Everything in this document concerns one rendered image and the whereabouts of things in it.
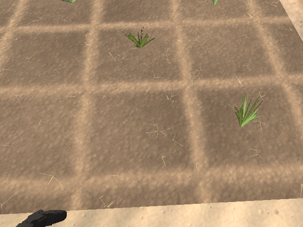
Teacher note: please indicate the robot left hand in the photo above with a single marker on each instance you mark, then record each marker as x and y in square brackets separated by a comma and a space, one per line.
[43, 218]

